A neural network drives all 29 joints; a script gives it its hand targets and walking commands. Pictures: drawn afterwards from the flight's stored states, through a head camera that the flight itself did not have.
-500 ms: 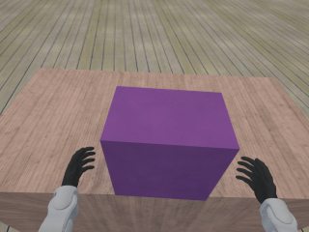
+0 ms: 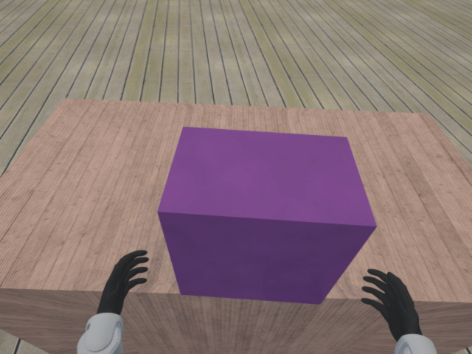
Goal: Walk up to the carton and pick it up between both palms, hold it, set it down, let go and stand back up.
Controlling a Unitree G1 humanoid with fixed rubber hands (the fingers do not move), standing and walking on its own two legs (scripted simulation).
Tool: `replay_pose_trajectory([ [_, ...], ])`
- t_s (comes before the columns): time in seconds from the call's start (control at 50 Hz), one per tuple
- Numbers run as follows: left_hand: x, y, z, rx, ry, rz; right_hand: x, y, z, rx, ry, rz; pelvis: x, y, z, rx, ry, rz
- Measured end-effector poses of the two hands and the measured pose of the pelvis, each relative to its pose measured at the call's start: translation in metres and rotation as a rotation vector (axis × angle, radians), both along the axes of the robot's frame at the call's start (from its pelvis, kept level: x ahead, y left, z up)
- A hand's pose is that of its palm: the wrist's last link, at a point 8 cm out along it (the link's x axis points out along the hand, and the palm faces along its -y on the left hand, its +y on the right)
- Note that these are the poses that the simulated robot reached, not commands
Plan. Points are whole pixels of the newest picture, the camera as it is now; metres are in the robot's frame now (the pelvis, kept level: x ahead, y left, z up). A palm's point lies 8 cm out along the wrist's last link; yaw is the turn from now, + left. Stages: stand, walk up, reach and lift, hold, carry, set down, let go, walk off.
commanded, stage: set down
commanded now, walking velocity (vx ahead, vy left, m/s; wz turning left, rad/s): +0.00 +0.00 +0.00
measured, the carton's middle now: (256, 222) +0.35 -0.02 +0.02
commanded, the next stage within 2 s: let go in 1.30 s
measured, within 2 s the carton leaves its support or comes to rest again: neither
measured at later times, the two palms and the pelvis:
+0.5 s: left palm (110, 317) +0.19 +0.23 -0.05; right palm (379, 338) +0.17 -0.24 -0.06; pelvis +0.01 +0.00 +0.00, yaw +0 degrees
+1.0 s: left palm (109, 313) +0.19 +0.23 -0.04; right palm out of the picture +0.15 -0.23 -0.08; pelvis +0.00 +0.00 +0.00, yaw -1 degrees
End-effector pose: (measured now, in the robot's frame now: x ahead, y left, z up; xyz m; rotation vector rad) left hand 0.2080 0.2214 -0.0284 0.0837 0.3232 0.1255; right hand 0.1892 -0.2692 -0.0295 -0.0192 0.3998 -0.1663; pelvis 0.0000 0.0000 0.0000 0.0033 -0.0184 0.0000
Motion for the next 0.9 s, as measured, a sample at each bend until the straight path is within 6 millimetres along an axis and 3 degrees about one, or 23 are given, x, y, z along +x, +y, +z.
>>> replay_pose_trajectory([
  [0.12, -0.007, 0.002, -0.014, -0.003, 0.072, 0.005, -0.002, 0.01, -0.008, -0.008, 0.035, 0.023, 0.003, -0.002, 0.0, 0.003, 0.001, -0.003],
  [0.44, -0.019, 0.006, -0.023, 0.021, 0.196, 0.002, -0.015, 0.028, -0.025, -0.033, 0.119, 0.052, 0.011, -0.001, 0.002, 0.005, -0.031, -0.007],
  [0.64, -0.019, 0.008, -0.02, 0.038, 0.23, -0.006, -0.021, 0.043, -0.033, -0.051, 0.187, 0.08, 0.006, -0.002, 0.003, 0.004, -0.042, -0.009],
  [0.9, -0.016, 0.009, -0.016, 0.061, 0.311, -0.028, -0.041, 0.045, -0.045, -0.082, 0.301, 0.08, -0.001, -0.002, 0.003, 0.002, -0.066, -0.011],
])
